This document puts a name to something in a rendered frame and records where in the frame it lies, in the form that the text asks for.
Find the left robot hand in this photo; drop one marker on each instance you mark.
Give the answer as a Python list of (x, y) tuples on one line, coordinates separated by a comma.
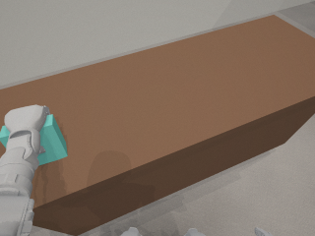
[(33, 116)]

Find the left robot upper arm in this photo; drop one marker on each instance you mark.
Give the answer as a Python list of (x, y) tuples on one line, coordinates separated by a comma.
[(16, 215)]

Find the robot left forearm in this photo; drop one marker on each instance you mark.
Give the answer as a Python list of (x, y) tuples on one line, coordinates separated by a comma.
[(19, 162)]

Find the robot right shin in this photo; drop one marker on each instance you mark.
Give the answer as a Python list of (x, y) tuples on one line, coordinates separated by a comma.
[(192, 230)]

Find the sponge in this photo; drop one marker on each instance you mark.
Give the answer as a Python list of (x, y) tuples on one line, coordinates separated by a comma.
[(51, 139)]

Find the table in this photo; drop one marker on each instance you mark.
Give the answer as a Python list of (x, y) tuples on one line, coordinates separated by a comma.
[(145, 125)]

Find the robot shin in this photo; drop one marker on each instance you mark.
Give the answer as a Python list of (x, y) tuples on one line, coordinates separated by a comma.
[(133, 229), (192, 230)]

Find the robot left shin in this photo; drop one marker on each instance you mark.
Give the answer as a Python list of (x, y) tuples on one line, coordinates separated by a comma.
[(133, 229)]

